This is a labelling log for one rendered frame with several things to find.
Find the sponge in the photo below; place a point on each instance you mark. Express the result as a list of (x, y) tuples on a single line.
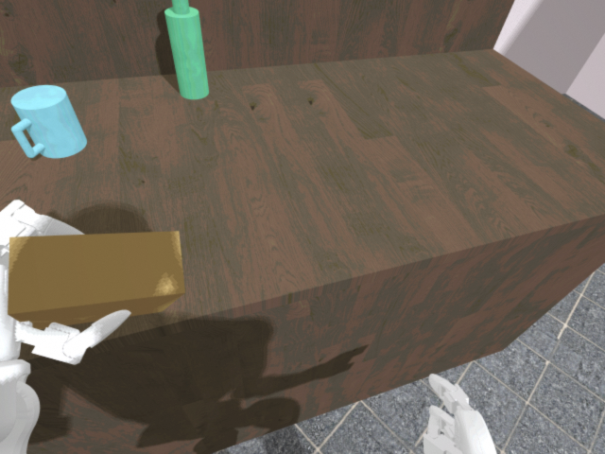
[(83, 278)]

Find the left robot hand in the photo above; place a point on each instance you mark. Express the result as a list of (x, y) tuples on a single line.
[(57, 341)]

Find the right robot hand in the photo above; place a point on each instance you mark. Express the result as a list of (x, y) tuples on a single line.
[(466, 434)]

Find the table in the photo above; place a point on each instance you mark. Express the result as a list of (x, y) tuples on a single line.
[(370, 194)]

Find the robot left forearm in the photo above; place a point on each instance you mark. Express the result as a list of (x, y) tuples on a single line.
[(19, 407)]

